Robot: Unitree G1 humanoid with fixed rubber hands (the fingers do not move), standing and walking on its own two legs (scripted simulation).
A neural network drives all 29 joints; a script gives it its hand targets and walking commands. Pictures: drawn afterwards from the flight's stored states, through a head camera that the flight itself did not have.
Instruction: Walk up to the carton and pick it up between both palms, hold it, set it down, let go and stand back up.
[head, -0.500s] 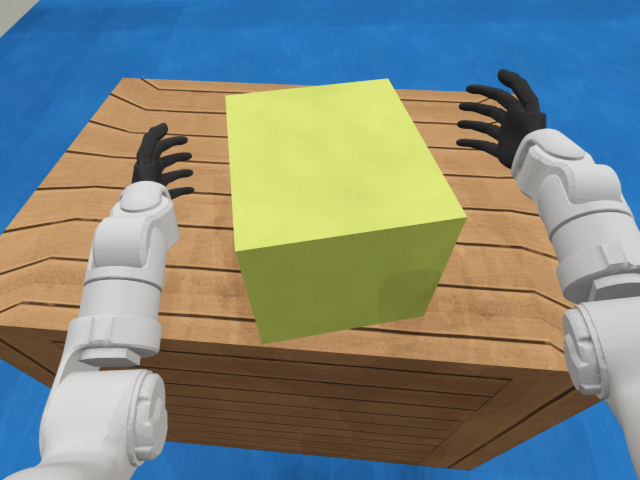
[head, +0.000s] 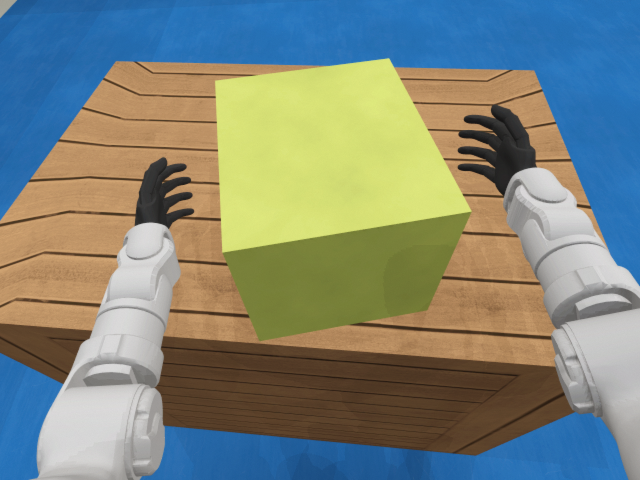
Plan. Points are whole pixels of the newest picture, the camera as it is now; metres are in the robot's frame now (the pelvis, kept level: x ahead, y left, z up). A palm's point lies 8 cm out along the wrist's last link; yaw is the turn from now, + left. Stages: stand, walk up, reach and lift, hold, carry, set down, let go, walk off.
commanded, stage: reach and lift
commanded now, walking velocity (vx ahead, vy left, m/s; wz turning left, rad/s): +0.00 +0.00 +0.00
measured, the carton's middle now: (324, 199) +0.46 +0.06 +0.08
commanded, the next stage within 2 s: none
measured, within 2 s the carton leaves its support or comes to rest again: leaves its support in 2.00 s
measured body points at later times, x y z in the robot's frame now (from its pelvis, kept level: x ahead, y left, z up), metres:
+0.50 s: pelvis +0.00 +0.00 +0.00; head +0.08 -0.01 +0.44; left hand +0.42 +0.23 +0.07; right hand +0.50 -0.11 +0.10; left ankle -0.03 +0.16 -0.74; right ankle +0.03 -0.10 -0.74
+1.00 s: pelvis +0.00 +0.00 +0.00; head +0.07 -0.01 +0.44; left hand +0.42 +0.22 +0.08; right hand +0.49 -0.11 +0.11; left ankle -0.03 +0.16 -0.74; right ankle +0.03 -0.10 -0.74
